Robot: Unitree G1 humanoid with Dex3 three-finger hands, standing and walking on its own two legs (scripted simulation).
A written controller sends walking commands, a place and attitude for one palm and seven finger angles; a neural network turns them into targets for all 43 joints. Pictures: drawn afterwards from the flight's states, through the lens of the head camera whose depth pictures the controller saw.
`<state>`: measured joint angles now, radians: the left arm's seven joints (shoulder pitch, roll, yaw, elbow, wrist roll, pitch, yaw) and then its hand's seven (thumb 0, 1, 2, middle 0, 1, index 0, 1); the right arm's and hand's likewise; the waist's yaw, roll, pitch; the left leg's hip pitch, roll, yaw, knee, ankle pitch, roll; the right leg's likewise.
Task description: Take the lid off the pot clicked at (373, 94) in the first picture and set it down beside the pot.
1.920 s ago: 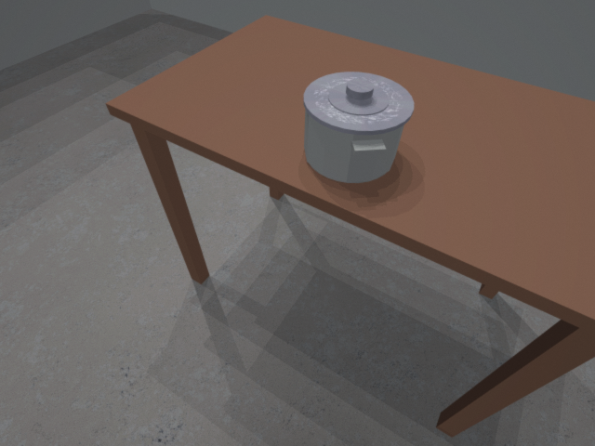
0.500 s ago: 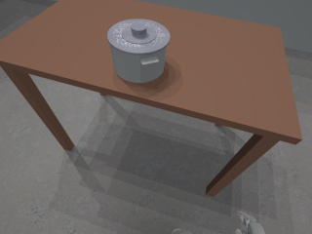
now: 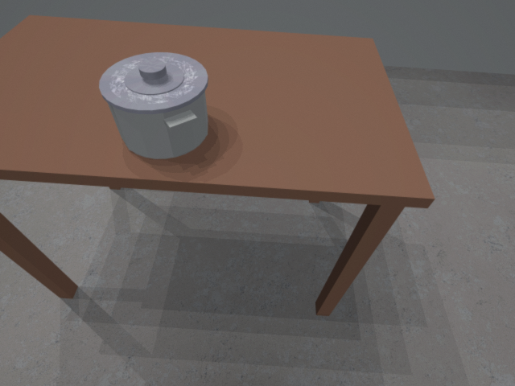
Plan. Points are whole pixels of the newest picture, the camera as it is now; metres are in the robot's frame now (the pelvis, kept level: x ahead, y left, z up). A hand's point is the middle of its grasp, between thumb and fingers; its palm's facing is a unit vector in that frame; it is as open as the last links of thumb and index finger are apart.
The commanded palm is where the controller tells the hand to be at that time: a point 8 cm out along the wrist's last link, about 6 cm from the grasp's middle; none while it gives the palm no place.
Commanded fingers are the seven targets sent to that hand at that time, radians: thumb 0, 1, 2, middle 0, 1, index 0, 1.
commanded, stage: take the last steps up to it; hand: left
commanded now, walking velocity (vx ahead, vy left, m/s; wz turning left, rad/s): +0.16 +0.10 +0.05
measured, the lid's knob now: (152, 69) +0.60 +0.22 +0.17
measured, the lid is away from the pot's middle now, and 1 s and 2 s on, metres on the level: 0.00 0.00 0.00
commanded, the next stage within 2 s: come to a stop and stand still in 0.20 s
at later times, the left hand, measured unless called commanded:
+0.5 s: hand out of the picture +0.05 +0.19 -0.15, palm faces +0.10 -0.97 -0.22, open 7.4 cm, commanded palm none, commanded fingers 0.00 0.90 0.90 -0.20 -0.30 -0.20 -0.30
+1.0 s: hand out of the picture +0.09 +0.20 -0.16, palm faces +0.06 -0.96 -0.26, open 7.4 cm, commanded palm none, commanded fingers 0.00 0.90 0.90 -0.20 -0.30 -0.20 -0.30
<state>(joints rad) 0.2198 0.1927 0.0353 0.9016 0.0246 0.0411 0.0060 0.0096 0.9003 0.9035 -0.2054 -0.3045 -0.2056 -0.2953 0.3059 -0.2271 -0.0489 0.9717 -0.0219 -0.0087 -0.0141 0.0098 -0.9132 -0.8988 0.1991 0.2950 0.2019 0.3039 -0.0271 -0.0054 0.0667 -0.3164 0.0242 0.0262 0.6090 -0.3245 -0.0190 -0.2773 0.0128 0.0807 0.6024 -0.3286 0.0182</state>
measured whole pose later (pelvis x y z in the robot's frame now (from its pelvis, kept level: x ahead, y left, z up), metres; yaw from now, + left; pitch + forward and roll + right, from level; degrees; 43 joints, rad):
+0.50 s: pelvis +0.07 +0.01 +0.02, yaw +1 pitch -1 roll +1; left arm 0.35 0.15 0.05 1.02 0.03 0.00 0.03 0.01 0.91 0.90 -0.20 -0.30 -0.20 -0.30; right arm 0.28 -0.16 -0.05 1.02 -0.01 0.01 -0.01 0.01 -0.91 -0.90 0.20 0.30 0.20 0.30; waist 0.02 -0.02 0.04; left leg -0.41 0.04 0.04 0.73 -0.31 -0.04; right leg -0.16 -0.06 -0.07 0.47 -0.30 0.00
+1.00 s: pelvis +0.06 +0.01 +0.00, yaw +2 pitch -1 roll -1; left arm 0.32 0.15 0.00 0.95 0.03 0.00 0.05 0.01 0.90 0.90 -0.20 -0.30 -0.20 -0.30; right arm 0.22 -0.20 -0.05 0.93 -0.02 0.03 0.00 0.01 -0.91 -0.90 0.20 0.30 0.20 0.30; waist -0.01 0.07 0.01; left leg -0.34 0.02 0.04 0.71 -0.35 0.00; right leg -0.23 0.03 -0.05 0.61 -0.36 -0.04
